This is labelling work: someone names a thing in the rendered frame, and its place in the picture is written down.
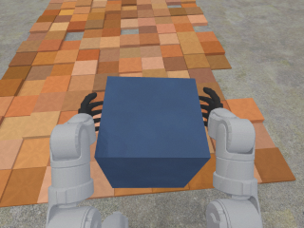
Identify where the right robot upper arm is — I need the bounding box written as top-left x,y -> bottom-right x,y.
206,199 -> 263,228

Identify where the left robot upper arm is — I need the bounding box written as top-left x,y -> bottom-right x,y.
47,206 -> 102,228

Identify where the left robot thigh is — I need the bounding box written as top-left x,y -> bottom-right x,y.
101,214 -> 129,228

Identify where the left robot hand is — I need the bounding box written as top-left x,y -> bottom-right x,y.
78,92 -> 104,131

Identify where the right robot hand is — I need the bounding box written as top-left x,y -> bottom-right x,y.
199,87 -> 223,126

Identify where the robot right forearm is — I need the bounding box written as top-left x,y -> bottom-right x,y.
207,107 -> 263,228

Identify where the robot left forearm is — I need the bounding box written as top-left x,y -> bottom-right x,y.
46,113 -> 97,228

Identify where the carton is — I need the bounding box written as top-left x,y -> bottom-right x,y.
94,76 -> 211,188

